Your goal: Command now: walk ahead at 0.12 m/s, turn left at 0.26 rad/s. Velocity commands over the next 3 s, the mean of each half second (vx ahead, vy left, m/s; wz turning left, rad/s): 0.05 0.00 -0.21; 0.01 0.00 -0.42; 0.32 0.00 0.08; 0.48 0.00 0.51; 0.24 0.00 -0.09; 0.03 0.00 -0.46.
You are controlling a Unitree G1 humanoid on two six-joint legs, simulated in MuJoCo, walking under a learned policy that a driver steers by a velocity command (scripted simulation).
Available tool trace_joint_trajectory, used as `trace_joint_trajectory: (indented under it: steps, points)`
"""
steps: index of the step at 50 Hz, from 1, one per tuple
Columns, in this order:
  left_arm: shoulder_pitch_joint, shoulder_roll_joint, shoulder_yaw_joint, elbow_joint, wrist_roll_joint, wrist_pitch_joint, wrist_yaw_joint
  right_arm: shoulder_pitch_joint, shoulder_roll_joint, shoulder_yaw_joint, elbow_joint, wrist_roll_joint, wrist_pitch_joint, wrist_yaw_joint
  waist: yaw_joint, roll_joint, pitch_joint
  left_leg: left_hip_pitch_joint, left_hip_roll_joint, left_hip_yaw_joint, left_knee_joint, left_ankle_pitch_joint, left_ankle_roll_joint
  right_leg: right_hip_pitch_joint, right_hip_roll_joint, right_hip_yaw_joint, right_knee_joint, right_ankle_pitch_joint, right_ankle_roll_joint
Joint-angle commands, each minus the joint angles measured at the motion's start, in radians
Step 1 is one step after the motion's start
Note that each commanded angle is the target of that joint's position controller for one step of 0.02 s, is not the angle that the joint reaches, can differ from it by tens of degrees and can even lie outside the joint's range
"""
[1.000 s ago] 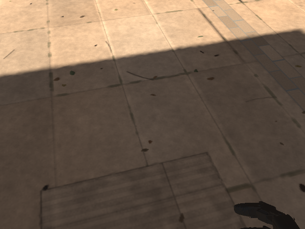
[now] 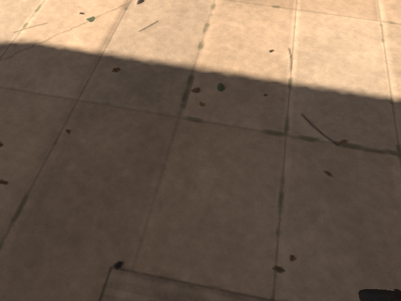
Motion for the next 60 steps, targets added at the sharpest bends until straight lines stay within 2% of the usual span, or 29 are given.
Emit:
trace_joint_trajectory:
  steps: [1, 3, 4, 6, 8, 11, 14, 20, 23, 24, 25, 26, 27, 28, 29, 30, 31, 38, 43, 45, 46, 47, 48, 49, 50, 52, 54, 57, 60]
  points:
    - [0.073, 0.096, 0.022, -0.039, 0.005, 0.026, 0.021, 0.006, -0.061, -0.010, -0.062, 0.006, -0.015, -0.006, 0.009, 0.052, -0.242, 0.269, 0.279, -0.297, -0.219, 0.290, 0.177, -0.148, -0.060, 0.040, 0.004, 0.114, -0.001]
    - [0.109, 0.063, 0.017, -0.022, 0.009, 0.039, 0.021, 0.000, -0.049, -0.003, -0.033, -0.029, -0.032, -0.007, 0.032, 0.089, -0.235, 0.156, 0.250, -0.213, -0.246, 0.357, 0.167, -0.031, -0.049, 0.030, -0.063, 0.180, -0.004]
    - [0.117, 0.046, 0.013, -0.014, 0.008, 0.038, 0.022, 0.004, -0.038, 0.001, -0.017, -0.037, -0.041, -0.011, 0.035, 0.091, -0.239, 0.155, 0.248, -0.180, -0.249, 0.406, 0.163, -0.013, -0.048, 0.035, -0.124, 0.202, -0.003]
    - [0.089, 0.025, 0.004, -0.014, 0.007, 0.038, 0.022, 0.001, -0.034, 0.001, 0.007, -0.037, -0.049, -0.023, 0.027, 0.091, -0.239, 0.176, 0.251, -0.145, -0.257, 0.407, 0.150, 0.008, -0.054, 0.051, -0.258, 0.236, -0.003]
    - [0.055, 0.027, 0.003, -0.016, 0.001, 0.047, 0.019, -0.010, -0.044, -0.003, 0.020, -0.038, -0.045, -0.033, 0.010, 0.096, -0.229, 0.185, 0.265, -0.143, -0.285, 0.265, 0.141, 0.036, -0.057, 0.057, -0.350, 0.259, -0.005]
    - [-0.002, 0.068, 0.016, -0.036, -0.008, 0.065, 0.018, -0.010, -0.077, -0.015, 0.037, -0.032, -0.028, -0.046, -0.022, 0.113, -0.165, 0.212, 0.299, -0.183, -0.331, 0.007, 0.150, 0.004, -0.046, 0.045, -0.404, 0.213, -0.007]
    - [-0.028, 0.073, 0.023, -0.049, -0.010, 0.087, 0.022, 0.021, -0.081, -0.017, 0.055, -0.018, -0.003, -0.053, -0.048, 0.099, -0.119, 0.297, 0.351, -0.232, -0.341, -0.069, 0.185, -0.068, -0.037, 0.035, -0.375, 0.109, -0.004]
    - [0.011, 0.036, 0.019, -0.036, -0.017, 0.086, 0.006, -0.013, -0.098, -0.028, 0.057, -0.006, 0.024, -0.068, -0.028, 0.102, -0.158, 0.388, 0.354, -0.143, -0.263, 0.194, 0.176, 0.025, 0.011, -0.042, -0.506, 0.052, -0.029]
    - [0.109, 0.043, 0.023, -0.002, -0.014, 0.089, -0.016, -0.032, -0.116, -0.037, 0.068, 0.026, 0.041, -0.067, 0.036, 0.126, -0.180, 0.372, 0.310, -0.041, -0.167, 0.288, 0.110, 0.194, 0.056, -0.095, -0.822, 0.272, -0.090]
    - [0.119, 0.090, 0.033, -0.007, -0.003, 0.091, -0.019, -0.020, -0.102, -0.039, 0.074, 0.035, 0.042, -0.065, 0.035, 0.077, -0.154, 0.274, 0.262, 0.012, -0.075, 0.194, 0.033, 0.275, 0.004, 0.003, -0.916, 0.390, -0.141]
    - [0.127, 0.193, 0.052, -0.025, 0.002, 0.093, -0.011, -0.028, -0.044, -0.026, 0.052, 0.006, 0.037, -0.058, 0.000, -0.173, -0.174, 0.038, 0.152, 0.131, 0.163, -0.084, -0.061, 0.427, -0.215, 0.297, -0.927, 0.706, -0.242]
    - [0.115, 0.222, 0.059, -0.047, 0.020, 0.086, -0.016, -0.144, -0.056, -0.029, 0.006, -0.009, 0.024, -0.061, 0.051, -0.290, -0.128, -0.170, 0.008, 0.088, 0.324, -0.474, -0.111, 0.404, -0.349, 0.476, -0.959, 0.884, -0.414]
    - [0.086, 0.195, 0.050, -0.076, 0.048, 0.063, -0.018, -0.150, -0.088, -0.042, 0.014, -0.014, 0.020, -0.061, 0.046, -0.178, -0.150, -0.182, 0.039, -0.012, 0.481, -0.469, -0.117, 0.399, -0.310, 0.428, -0.953, 0.876, -0.412]
    - [0.033, 0.172, 0.046, -0.084, 0.040, 0.048, -0.015, -0.116, -0.094, -0.049, 0.039, -0.003, 0.024, -0.062, 0.009, -0.130, -0.153, -0.193, 0.056, -0.038, 0.527, -0.388, -0.119, 0.405, -0.242, 0.338, -0.927, 0.867, -0.349]
    - [-0.004, 0.158, 0.045, -0.093, 0.018, 0.044, -0.012, -0.083, -0.084, -0.049, 0.065, -0.002, 0.029, -0.068, -0.010, -0.089, -0.157, -0.192, 0.064, -0.046, 0.526, -0.336, -0.128, 0.402, -0.196, 0.292, -0.913, 0.845, -0.301]
    - [-0.021, 0.140, 0.038, -0.100, -0.003, 0.044, -0.007, -0.077, -0.094, -0.052, 0.069, -0.007, 0.033, -0.073, -0.016, -0.090, -0.154, -0.198, 0.069, -0.050, 0.526, -0.289, -0.140, 0.408, -0.180, 0.279, -0.908, 0.865, -0.285]
    - [-0.014, 0.129, 0.033, -0.101, -0.009, 0.048, -0.001, -0.079, -0.078, -0.049, 0.068, -0.005, 0.031, -0.073, -0.021, -0.093, -0.163, -0.171, 0.056, -0.042, 0.537, -0.256, -0.152, 0.396, -0.160, 0.265, -0.900, 0.909, -0.284]
    - [0.016, 0.161, 0.056, -0.133, -0.005, 0.071, 0.019, -0.122, -0.064, -0.032, 0.043, 0.012, 0.008, -0.062, 0.007, -0.146, -0.168, -0.056, 0.040, -0.048, 0.245, -0.209, -0.173, 0.376, -0.127, 0.317, -0.868, 0.772, -0.276]
    - [-0.020, 0.138, 0.045, -0.154, -0.003, 0.085, 0.007, -0.084, -0.075, -0.029, 0.048, 0.021, -0.002, -0.038, 0.012, -0.179, -0.167, 0.110, 0.041, -0.023, 0.073, -0.216, -0.142, 0.307, -0.118, 0.373, -0.825, 0.751, -0.273]
    - [-0.048, 0.117, 0.034, -0.164, -0.012, 0.089, 0.010, -0.037, -0.064, -0.028, 0.059, 0.014, -0.014, -0.026, -0.029, -0.156, -0.157, 0.246, 0.042, -0.006, -0.171, -0.024, -0.109, 0.262, -0.072, 0.372, -0.793, 0.642, -0.226]
    - [-0.019, 0.092, 0.027, -0.164, 0.000, 0.085, 0.011, -0.022, -0.088, -0.032, 0.057, -0.001, -0.018, -0.025, -0.023, -0.110, -0.167, 0.347, 0.106, -0.059, -0.208, 0.097, -0.085, 0.205, -0.035, 0.354, -0.764, 0.508, -0.180]
    - [0.033, 0.041, 0.011, -0.167, 0.031, 0.076, 0.007, 0.000, -0.152, -0.040, 0.042, -0.027, -0.018, -0.030, 0.013, 0.089, -0.209, 0.459, 0.290, -0.239, -0.206, 0.352, -0.015, 0.109, 0.070, 0.245, -0.599, 0.243, -0.118]
    - [0.037, 0.056, 0.017, -0.187, 0.020, 0.069, 0.006, -0.022, -0.140, -0.031, 0.061, -0.043, -0.018, -0.025, 0.046, 0.282, -0.174, 0.390, 0.416, -0.399, -0.222, 0.435, 0.154, 0.023, 0.131, 0.156, -0.557, -0.048, -0.065]
    - [0.010, 0.120, 0.031, -0.176, 0.022, 0.066, 0.008, -0.026, -0.085, -0.017, 0.049, -0.035, -0.025, -0.025, 0.002, 0.225, -0.176, 0.371, 0.431, -0.426, -0.274, 0.232, 0.209, 0.017, 0.083, 0.135, -0.431, -0.099, -0.025]
    - [-0.026, 0.138, 0.040, -0.179, 0.009, 0.066, 0.005, -0.003, -0.092, -0.020, 0.061, -0.024, -0.026, -0.028, -0.020, 0.191, -0.159, 0.389, 0.388, -0.415, -0.303, -0.020, 0.187, -0.035, 0.079, 0.108, -0.357, -0.064, -0.013]
    - [-0.041, 0.124, 0.043, -0.170, 0.008, 0.070, 0.000, 0.039, -0.154, -0.036, 0.086, 0.010, -0.021, -0.036, -0.042, 0.176, -0.084, 0.400, 0.350, -0.422, -0.373, -0.404, 0.145, -0.157, 0.053, 0.066, -0.265, 0.006, 0.001]
    - [-0.050, 0.085, 0.032, -0.164, -0.002, 0.055, -0.009, 0.058, -0.143, -0.032, 0.095, 0.013, -0.015, -0.048, -0.048, 0.168, -0.042, 0.375, 0.302, -0.356, -0.407, -0.413, 0.121, -0.165, 0.045, 0.022, -0.298, 0.074, -0.007]
    - [-0.072, 0.027, 0.014, -0.161, -0.001, 0.020, -0.018, 0.078, -0.129, -0.031, 0.101, 0.018, -0.022, -0.048, -0.064, 0.173, -0.069, 0.347, 0.255, -0.249, -0.399, -0.297, 0.109, -0.043, 0.049, -0.033, -0.475, 0.122, -0.029]
    - [-0.055, 0.030, 0.015, -0.155, -0.009, 0.000, -0.029, 0.106, -0.152, -0.037, 0.113, 0.028, -0.024, -0.035, -0.059, 0.185, -0.075, 0.300, 0.267, -0.232, -0.377, -0.286, 0.130, 0.092, 0.067, -0.064, -0.658, 0.120, -0.055]
Next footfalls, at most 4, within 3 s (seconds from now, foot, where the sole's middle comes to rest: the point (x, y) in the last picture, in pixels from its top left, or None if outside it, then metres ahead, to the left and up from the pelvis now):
0.48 right None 0.03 -0.14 -0.76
0.92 left None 0.13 0.08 -0.76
1.28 right None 0.05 -0.16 -0.76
1.76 left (213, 293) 0.44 -0.02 -0.76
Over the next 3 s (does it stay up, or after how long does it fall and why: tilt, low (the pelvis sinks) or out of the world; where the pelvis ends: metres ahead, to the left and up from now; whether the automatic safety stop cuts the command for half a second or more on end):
stays up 0.62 -0.09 0.02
